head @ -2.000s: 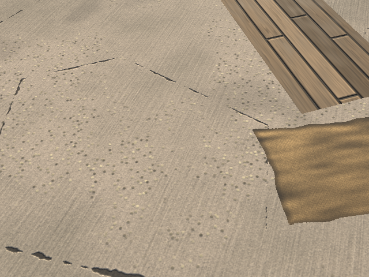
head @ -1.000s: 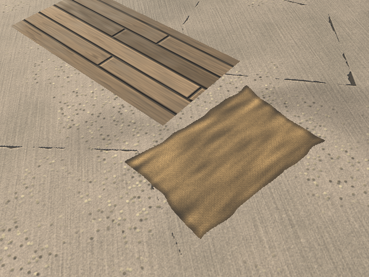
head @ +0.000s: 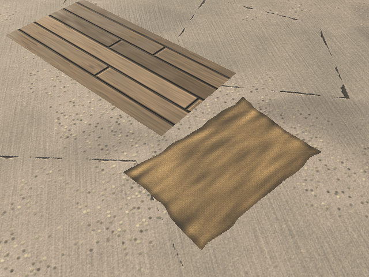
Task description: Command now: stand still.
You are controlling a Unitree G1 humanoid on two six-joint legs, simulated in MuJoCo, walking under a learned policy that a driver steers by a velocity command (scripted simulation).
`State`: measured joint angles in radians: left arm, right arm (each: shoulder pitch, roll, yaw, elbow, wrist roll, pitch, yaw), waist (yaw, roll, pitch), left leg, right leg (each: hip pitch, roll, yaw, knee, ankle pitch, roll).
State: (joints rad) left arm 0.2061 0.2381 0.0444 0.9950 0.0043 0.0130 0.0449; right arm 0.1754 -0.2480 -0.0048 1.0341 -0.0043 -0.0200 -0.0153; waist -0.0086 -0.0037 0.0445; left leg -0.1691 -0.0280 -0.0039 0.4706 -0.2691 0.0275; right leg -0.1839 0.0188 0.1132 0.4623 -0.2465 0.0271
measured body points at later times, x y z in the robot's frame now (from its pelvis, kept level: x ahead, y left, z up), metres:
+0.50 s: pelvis +0.00 +0.01 +0.00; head +0.01 +0.01 +0.45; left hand +0.03 +0.26 -0.15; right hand +0.04 -0.25 -0.15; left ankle -0.01 +0.10 -0.74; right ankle +0.00 -0.14 -0.74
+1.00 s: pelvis +0.03 -0.01 +0.00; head +0.03 -0.02 +0.45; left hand +0.06 +0.25 -0.14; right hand +0.01 -0.27 -0.15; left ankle -0.01 +0.10 -0.74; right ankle +0.01 -0.13 -0.70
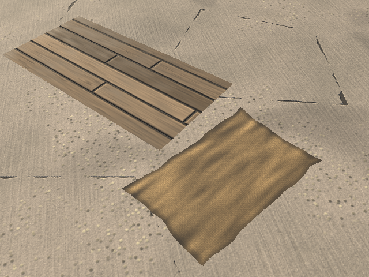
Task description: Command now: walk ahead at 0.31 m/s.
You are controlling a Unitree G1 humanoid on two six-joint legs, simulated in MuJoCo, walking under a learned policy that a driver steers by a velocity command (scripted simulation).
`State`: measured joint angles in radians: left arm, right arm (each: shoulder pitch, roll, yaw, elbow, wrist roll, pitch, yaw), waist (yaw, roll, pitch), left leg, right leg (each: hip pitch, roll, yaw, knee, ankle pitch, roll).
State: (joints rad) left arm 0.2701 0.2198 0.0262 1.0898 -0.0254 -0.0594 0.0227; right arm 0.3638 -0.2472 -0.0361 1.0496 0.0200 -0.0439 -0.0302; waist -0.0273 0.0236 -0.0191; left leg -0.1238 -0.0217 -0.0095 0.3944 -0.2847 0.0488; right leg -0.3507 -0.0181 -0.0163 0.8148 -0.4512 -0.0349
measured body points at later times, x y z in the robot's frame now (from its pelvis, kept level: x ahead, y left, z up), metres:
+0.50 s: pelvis +0.20 -0.04 -0.01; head +0.23 -0.05 +0.44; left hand +0.10 +0.20 -0.14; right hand +0.42 -0.26 -0.11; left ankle +0.40 +0.10 -0.71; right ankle +0.04 -0.14 -0.74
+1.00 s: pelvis +0.50 -0.01 +0.00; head +0.52 -0.02 +0.45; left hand +0.69 +0.23 -0.10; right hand +0.47 -0.28 -0.14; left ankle +0.42 +0.08 -0.74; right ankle +0.69 -0.18 -0.69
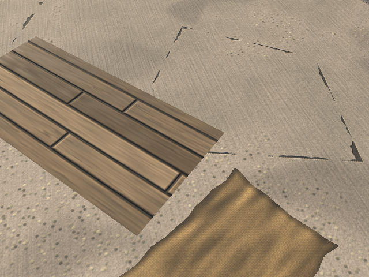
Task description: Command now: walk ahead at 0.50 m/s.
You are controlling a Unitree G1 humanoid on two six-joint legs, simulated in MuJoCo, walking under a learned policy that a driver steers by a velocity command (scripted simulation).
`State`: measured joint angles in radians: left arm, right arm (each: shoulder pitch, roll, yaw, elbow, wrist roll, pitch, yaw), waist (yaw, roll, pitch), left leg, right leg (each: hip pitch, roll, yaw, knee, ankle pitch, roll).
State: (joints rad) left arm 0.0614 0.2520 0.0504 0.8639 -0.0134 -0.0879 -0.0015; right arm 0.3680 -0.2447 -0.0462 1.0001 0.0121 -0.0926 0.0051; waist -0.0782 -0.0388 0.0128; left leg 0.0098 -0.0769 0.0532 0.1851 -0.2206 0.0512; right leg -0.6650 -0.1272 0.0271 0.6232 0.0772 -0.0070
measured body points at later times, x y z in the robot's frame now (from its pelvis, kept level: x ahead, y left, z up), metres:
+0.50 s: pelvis +0.28 -0.05 +0.00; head +0.30 -0.04 +0.45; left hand +0.24 +0.23 -0.14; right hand +0.48 -0.27 -0.11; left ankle +0.40 +0.15 -0.68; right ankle +0.23 -0.15 -0.74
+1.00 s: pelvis +0.53 +0.09 +0.00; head +0.55 +0.12 +0.45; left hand +0.59 +0.41 -0.09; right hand +0.71 -0.14 -0.11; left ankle +0.47 +0.13 -0.74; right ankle +0.77 -0.02 -0.68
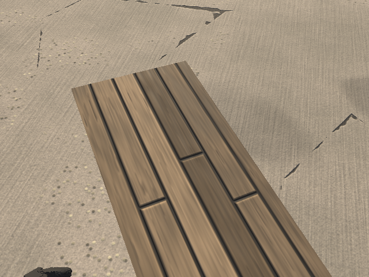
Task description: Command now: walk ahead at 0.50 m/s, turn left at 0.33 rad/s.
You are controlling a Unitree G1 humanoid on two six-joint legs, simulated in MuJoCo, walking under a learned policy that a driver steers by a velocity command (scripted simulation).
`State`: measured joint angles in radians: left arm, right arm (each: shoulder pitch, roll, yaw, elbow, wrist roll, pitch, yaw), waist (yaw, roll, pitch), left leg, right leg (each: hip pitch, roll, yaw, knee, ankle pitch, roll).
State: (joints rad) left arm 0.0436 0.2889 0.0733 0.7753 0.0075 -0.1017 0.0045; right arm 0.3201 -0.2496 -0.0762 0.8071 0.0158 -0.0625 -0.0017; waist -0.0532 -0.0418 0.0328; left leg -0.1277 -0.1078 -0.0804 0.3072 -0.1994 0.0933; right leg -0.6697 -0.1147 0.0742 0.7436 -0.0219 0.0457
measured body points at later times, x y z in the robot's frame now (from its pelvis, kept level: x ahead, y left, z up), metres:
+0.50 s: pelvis +0.29 -0.06 +0.00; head +0.31 -0.07 +0.45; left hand +0.30 +0.21 -0.13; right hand +0.46 -0.32 -0.11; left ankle +0.39 +0.12 -0.68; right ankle +0.27 -0.15 -0.75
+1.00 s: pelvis +0.55 +0.01 +0.00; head +0.58 +0.02 +0.45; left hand +0.69 +0.29 -0.12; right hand +0.61 -0.27 -0.12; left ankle +0.55 +0.11 -0.75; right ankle +0.61 -0.16 -0.67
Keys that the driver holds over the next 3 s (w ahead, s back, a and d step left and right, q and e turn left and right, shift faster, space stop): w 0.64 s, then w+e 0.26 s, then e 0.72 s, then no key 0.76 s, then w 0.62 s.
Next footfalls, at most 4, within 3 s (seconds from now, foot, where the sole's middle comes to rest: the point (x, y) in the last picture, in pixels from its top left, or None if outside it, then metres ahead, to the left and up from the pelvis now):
0.20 right None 0.31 -0.14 -0.78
0.74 left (144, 243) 0.59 0.11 -0.78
1.24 right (207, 197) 0.78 -0.14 -0.78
1.70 left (154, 185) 0.84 0.07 -0.78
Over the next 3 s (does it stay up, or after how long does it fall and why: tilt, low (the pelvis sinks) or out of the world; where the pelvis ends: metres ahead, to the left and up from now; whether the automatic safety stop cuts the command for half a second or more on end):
stays up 0.89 -0.11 -0.01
